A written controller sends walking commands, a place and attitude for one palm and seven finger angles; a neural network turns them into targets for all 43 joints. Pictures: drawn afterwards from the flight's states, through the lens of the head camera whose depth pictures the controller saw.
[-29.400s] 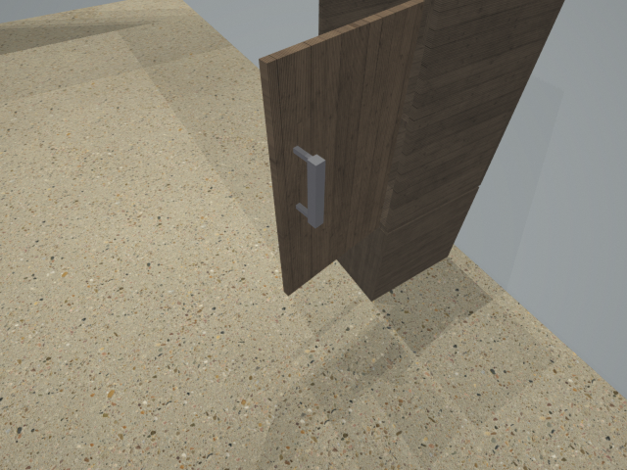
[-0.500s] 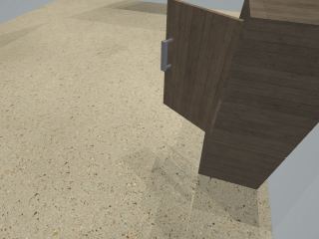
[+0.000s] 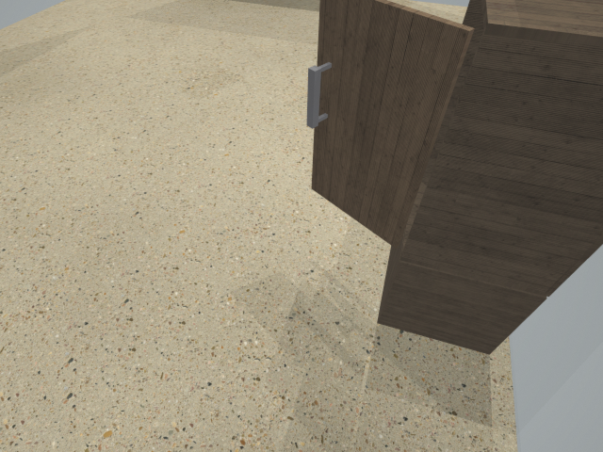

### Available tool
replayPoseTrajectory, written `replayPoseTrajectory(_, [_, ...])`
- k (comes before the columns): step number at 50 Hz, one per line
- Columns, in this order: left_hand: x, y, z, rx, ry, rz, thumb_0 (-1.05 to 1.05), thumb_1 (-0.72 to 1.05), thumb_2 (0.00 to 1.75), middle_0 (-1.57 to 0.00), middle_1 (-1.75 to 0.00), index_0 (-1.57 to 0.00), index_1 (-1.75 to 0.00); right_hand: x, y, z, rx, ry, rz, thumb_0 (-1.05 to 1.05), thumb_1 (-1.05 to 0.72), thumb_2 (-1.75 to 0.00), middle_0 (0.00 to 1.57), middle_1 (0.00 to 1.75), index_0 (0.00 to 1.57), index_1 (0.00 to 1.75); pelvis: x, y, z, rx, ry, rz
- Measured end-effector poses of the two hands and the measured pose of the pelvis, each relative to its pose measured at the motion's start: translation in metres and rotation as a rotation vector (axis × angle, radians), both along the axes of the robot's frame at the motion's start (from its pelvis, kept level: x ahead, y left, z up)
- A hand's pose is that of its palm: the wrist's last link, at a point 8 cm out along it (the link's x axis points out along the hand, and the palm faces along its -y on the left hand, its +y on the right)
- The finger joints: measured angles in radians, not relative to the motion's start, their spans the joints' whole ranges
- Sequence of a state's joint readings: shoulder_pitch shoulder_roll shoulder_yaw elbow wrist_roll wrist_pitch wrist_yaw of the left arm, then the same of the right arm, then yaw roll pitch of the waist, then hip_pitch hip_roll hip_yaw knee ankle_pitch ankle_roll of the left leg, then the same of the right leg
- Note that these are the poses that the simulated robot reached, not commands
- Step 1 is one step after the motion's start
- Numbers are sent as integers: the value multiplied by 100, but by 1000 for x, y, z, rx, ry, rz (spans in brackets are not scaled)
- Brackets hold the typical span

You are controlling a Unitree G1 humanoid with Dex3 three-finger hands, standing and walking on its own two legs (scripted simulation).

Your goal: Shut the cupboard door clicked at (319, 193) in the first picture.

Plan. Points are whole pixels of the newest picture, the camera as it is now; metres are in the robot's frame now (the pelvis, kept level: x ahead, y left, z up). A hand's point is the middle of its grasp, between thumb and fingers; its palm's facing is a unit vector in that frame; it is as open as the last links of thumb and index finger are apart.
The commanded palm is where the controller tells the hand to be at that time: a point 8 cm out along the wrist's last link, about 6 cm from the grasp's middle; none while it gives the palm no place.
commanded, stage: look to check the result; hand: left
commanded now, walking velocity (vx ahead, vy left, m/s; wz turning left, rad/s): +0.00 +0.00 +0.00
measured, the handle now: (319, 95) +0.90 +0.01 +0.01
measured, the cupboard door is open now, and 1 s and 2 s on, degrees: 61 61 61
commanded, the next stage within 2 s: walk to a spot facing it in 0.32 s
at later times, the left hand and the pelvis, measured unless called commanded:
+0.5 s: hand out of the picture +0.07 +0.21 -0.16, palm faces +0.00 -0.96 -0.29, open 7.4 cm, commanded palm none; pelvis +0.02 -0.01 +0.00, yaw +1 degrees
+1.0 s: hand out of the picture +0.01 +0.24 -0.19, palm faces +0.27 -0.93 -0.23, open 7.4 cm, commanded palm none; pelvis +0.00 +0.02 -0.01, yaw +16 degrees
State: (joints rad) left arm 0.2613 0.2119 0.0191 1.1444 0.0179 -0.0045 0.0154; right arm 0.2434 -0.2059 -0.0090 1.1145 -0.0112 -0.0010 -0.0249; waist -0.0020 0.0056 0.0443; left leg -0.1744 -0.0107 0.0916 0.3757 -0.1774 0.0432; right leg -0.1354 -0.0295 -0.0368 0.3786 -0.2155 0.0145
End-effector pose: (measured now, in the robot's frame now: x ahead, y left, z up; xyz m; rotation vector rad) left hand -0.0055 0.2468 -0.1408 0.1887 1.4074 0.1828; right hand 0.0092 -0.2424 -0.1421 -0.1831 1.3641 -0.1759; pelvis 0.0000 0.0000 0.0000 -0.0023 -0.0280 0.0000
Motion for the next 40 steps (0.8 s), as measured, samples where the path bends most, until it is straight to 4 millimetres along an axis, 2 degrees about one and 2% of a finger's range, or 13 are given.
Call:
replayPoseTrajectory(17, [54,11,9,37,-109,-38,0,91,90,-20,-30,-20,-30,46,-31,11,-54,-76,36,1,-91,-90,20,30,20,30,12,-8,2,1,-3,5])
replayPoseTrajectory(26, [71,13,13,53,-128,-46,0,91,90,-20,-30,-20,-30,60,-42,14,-69,-84,50,1,-91,-90,20,30,20,30,17,-12,2,3,5,15])
replayPoseTrajectory(33, [62,6,4,50,-138,21,0,91,90,-20,-30,-20,-30,60,-29,0,-31,-33,85,1,-91,-90,20,30,20,30,15,-14,-5,-2,11,73])
replayPoseTrajectory(40, [27,9,-19,9,-128,132,0,91,90,-20,-30,-20,-30,70,2,-6,-15,4,155,1,-91,-90,20,30,20,30,10,0,-17,-17,-8,180])
